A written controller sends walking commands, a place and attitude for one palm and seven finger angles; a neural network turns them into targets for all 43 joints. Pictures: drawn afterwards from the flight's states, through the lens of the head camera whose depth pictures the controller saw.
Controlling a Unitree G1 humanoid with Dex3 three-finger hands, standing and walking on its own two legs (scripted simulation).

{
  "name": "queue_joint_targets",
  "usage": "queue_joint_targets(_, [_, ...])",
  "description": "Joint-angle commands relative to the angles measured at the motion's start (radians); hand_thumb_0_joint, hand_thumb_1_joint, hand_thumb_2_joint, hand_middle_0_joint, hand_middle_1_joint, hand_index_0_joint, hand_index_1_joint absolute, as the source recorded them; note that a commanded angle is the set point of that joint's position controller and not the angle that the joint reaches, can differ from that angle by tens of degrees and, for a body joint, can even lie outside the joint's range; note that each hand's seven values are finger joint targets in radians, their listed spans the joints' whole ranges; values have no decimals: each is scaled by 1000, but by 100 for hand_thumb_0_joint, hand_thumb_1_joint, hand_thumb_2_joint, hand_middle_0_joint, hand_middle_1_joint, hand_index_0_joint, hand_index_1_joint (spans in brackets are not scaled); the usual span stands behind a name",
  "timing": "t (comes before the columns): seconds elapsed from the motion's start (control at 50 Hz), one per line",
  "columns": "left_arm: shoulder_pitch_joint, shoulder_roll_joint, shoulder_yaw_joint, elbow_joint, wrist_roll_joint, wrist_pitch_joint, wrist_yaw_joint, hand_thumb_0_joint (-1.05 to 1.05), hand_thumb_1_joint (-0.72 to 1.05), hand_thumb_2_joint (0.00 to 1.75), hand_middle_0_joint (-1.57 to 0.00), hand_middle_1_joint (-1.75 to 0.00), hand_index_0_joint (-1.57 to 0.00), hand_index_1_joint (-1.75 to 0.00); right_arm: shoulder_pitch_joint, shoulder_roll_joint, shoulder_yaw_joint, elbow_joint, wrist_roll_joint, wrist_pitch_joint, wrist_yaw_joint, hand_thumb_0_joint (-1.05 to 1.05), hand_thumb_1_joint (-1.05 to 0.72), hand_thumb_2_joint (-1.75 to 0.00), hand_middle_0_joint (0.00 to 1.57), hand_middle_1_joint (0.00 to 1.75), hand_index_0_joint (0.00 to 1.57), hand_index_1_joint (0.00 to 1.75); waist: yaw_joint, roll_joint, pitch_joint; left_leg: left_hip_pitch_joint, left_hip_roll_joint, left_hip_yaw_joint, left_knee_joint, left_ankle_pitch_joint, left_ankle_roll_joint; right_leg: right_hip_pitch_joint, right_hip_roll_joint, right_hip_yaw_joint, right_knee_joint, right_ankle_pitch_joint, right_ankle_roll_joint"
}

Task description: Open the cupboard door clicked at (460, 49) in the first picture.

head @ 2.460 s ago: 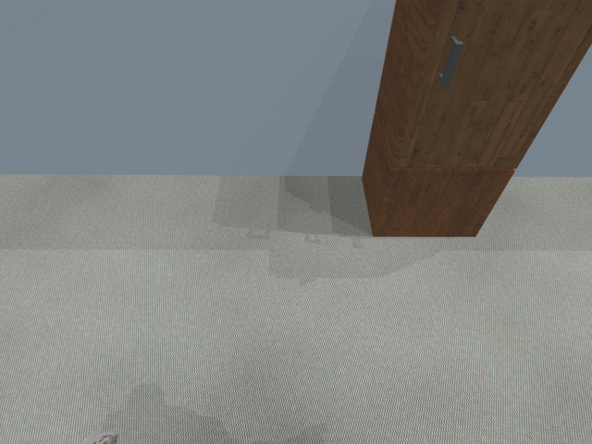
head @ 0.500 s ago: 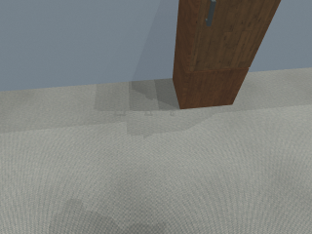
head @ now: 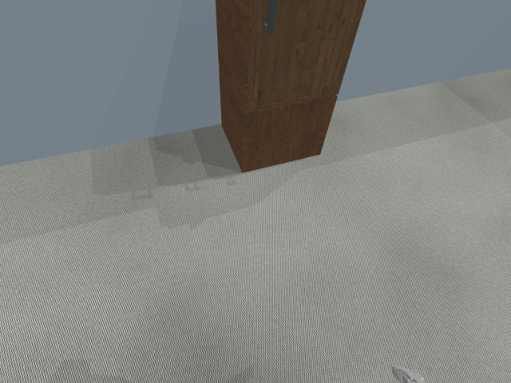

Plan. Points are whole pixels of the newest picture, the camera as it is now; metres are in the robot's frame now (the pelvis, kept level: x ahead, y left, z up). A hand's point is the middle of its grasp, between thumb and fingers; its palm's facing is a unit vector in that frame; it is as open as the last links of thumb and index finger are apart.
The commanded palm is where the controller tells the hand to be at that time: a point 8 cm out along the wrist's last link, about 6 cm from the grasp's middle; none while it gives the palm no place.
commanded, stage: walk to a spot facing it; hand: left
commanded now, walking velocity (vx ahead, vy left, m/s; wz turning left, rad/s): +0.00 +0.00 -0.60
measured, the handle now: (269, 12) +1.15 +0.07 +0.05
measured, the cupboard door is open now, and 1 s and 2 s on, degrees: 0 0 0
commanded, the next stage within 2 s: none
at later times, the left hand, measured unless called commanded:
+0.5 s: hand (187, 363) +0.17 +0.14 -0.15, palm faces -0.31 -0.92 -0.25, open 7.4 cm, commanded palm none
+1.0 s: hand (202, 305) +0.28 +0.13 -0.17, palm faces -0.52 -0.84 -0.16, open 7.4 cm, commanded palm none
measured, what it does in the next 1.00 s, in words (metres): walks ahead, turning right: right foot, then left foot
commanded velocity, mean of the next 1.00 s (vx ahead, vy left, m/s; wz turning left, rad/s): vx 0.20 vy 0.00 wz -0.60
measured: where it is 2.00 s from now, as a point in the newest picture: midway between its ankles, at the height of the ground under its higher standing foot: (341, 333)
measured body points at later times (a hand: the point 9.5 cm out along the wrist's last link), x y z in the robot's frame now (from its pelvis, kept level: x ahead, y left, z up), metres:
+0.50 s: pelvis -0.01 -0.02 -0.01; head +0.02 -0.04 +0.44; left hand +0.19 +0.18 -0.13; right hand -0.09 -0.28 -0.16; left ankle -0.02 +0.12 -0.69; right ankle -0.04 -0.13 -0.73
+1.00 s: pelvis +0.13 -0.02 +0.01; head +0.15 +0.01 +0.46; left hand +0.30 +0.18 -0.15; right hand +0.02 -0.23 -0.11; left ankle +0.15 +0.07 -0.73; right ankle +0.03 -0.13 -0.63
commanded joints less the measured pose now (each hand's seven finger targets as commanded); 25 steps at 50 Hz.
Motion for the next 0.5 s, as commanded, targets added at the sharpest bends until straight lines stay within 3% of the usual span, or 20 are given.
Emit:
queue_joint_targets(0.0, [-48, 121, 37, -129, 7, -19, -15, 0, 90, 90, -20, -30, -20, -30, 89, -251, -48, -76, -23, -21, -12, 0, -90, -90, 20, 30, 20, 30, -63, 263, -37, 113, 483, -408, -327, 59, 198, -268, -55, -109, 504, -375, 44])
queue_joint_targets(0.02, [-59, 132, 49, -112, 15, -15, -16, 0, 90, 90, -20, -30, -20, -30, 44, -207, -38, -81, -28, -26, -12, 0, -90, -90, 20, 30, 20, 30, -39, 233, -9, 22, 431, -368, -317, 102, 200, -243, -69, -94, 616, -339, 53])
queue_joint_targets(0.04, [-39, 140, 53, -94, 16, -14, -26, 0, 90, 90, -20, -30, -20, -30, 7, -168, -25, -91, -30, -28, -12, 0, -90, -90, 20, 30, 20, 30, -13, 158, 20, 4, 351, -238, -288, 160, 178, -229, -85, -116, 695, -267, 56])
queue_joint_targets(0.06, [-16, 116, 46, -86, 15, -11, -34, 0, 90, 90, -20, -30, -20, -30, -10, -155, -20, -94, -32, -31, -12, 0, -90, -90, 20, 30, 20, 30, 2, 151, 21, 28, 292, -133, -260, 246, 159, -242, -92, -144, 736, -223, 64])
queue_joint_targets(0.08, [-12, 101, 39, -83, 12, -7, -37, 0, 90, 90, -20, -30, -20, -30, 6, -147, -20, -91, -30, -34, -12, 0, -90, -90, 20, 30, 20, 30, -4, 174, 16, 67, 258, -66, -237, 325, 148, -252, -98, -162, 746, -199, 71])
queue_joint_targets(0.1, [-31, 93, 33, -90, 9, -7, -40, 0, 90, 90, -20, -30, -20, -30, 48, -139, -18, -80, -30, -35, -12, 0, -90, -90, 20, 30, 20, 30, -22, 193, 3, 116, 248, -42, -213, 406, 150, -257, -105, -174, 723, -199, 76])
queue_joint_targets(0.12, [-50, 88, 30, -97, 6, -8, -41, 0, 90, 90, -20, -30, -20, -30, 77, -138, -20, -73, -29, -36, -13, 0, -90, -90, 20, 30, 20, 30, -33, 192, 1, 147, 259, -27, -199, 471, 160, -266, -117, -186, 696, -202, 79])
queue_joint_targets(0.2, [-137, 73, 21, -126, 1, -1, -45, 0, 90, 90, -20, -30, -20, -30, 154, -167, -37, -42, -30, -33, -9, 0, -90, -90, 20, 30, 20, 30, -70, 191, 7, 216, 307, -7, -185, 525, 187, -234, -156, -223, 520, -241, 85])
queue_joint_targets(0.28, [-171, 59, 12, -133, 1, -10, -48, 0, 90, 90, -20, -30, -20, -30, 173, -195, -52, -19, -34, -26, 0, 0, -90, -90, 20, 30, 20, 30, -90, 238, -8, 201, 327, 67, -134, 587, 169, -91, -148, -289, 300, -254, 60])
queue_joint_targets(0.32, [-159, 68, 11, -130, 0, -17, -46, 0, 90, 90, -20, -30, -20, -30, 170, -205, -58, -15, -34, -23, 6, 0, -90, -90, 20, 30, 20, 30, -88, 249, -15, 177, 332, 83, -92, 593, 146, -20, -131, -307, 207, -239, 41])
queue_joint_targets(0.34, [-131, 70, 14, -124, -1, -23, -45, 0, 90, 90, -20, -30, -20, -30, 164, -208, -59, -13, -33, -22, 6, 0, -90, -90, 20, 30, 20, 30, -68, 240, -36, 174, 328, 107, -45, 587, 122, 34, -126, -310, 118, -187, 30])
queue_joint_targets(0.36, [-76, 89, 18, -107, 0, -33, -41, 0, 90, 90, -20, -30, -20, -30, 161, -207, -60, -14, -29, -20, 9, 0, -90, -90, 20, 30, 20, 30, -39, 198, -71, 146, 308, 157, 59, 556, 77, 142, -123, -320, -12, -72, 18])
queue_joint_targets(0.38, [13, 161, 30, -78, 6, -50, -34, 0, 90, 90, -20, -30, -20, -30, 189, -177, -50, -19, -19, -18, 18, 0, -90, -90, 20, 30, 20, 30, 1, 50, -143, -26, 278, 210, 260, 373, 15, 400, -220, -204, -119, 55, -28])
queue_joint_targets(0.4, [90, 285, 54, -56, 8, -59, -16, 0, 90, 90, -20, -30, -20, -30, 165, -82, -19, -68, -20, -16, 26, 0, -90, -90, 20, 30, 20, 30, 33, -292, -176, -354, 119, 231, 510, -261, -45, 564, -495, 187, -168, 290, -140])
queue_joint_targets(0.42, [134, 296, 55, -52, -12, -48, -4, 0, 90, 90, -20, -30, -20, -30, 91, -113, -19, -99, -25, -5, 14, 0, -90, -90, 20, 30, 20, 30, 71, -203, -161, -394, 121, 77, 627, -314, -38, 481, -555, 228, -173, 302, -213])
queue_joint_targets(0.44, [100, 276, 59, -55, -8, -44, 2, 0, 90, 90, -20, -30, -20, -30, 34, -106, -20, -103, -22, 0, 13, 0, -90, -90, 20, 30, 20, 30, 64, -250, -125, -430, 131, 35, 657, -268, -30, 419, -482, 241, -221, 35, -216])
queue_joint_targets(0.46, [56, 235, 47, -60, -8, -47, 1, 0, 90, 90, -20, -30, -20, -30, -7, -129, -26, -101, -27, -2, 19, 0, -90, -90, 20, 30, 20, 30, 57, -207, -38, -448, 138, 24, 663, -192, -30, 335, -445, 225, -261, -138, -206])
queue_joint_targets(0.48, [-3, 202, 36, -72, -4, -51, 0, 0, 90, 90, -20, -30, -20, -30, 15, -130, -31, -80, -35, -2, 29, 0, -90, -90, 20, 30, 20, 30, 15, -152, 0, -418, 145, 32, 637, -109, -35, 269, -402, 155, -277, -226, -187])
